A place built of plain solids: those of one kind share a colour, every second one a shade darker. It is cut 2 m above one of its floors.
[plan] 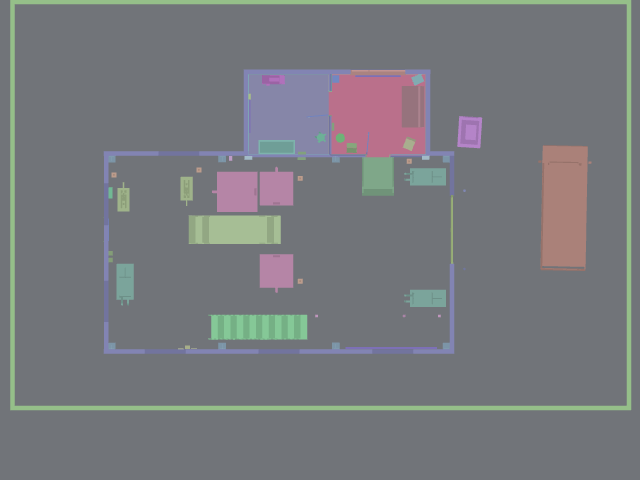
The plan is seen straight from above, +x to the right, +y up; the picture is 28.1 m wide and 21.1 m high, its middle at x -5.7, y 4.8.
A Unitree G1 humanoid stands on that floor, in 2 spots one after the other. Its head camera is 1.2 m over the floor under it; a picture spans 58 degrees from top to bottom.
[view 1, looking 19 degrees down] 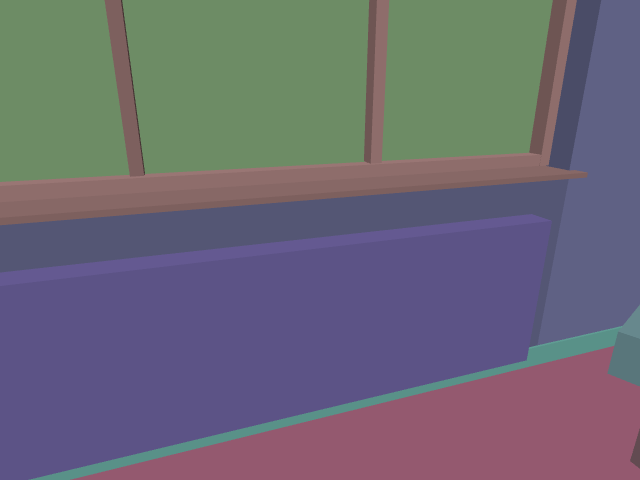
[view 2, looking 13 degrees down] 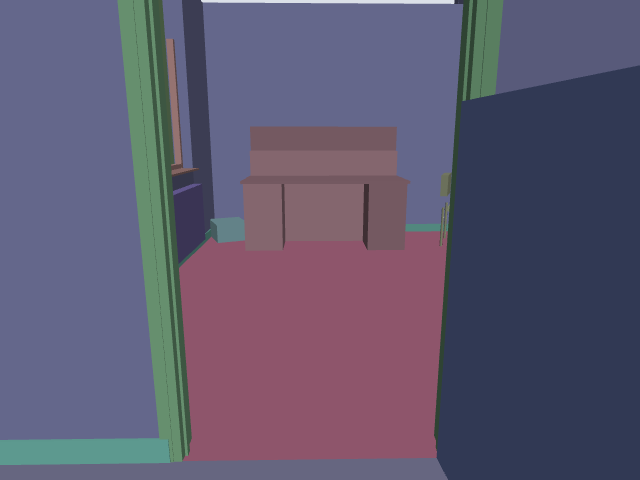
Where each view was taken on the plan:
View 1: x -3.45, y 10.80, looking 71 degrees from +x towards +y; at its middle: radiator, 1.38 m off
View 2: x -6.75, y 10.80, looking -1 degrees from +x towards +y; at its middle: control_desk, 5.28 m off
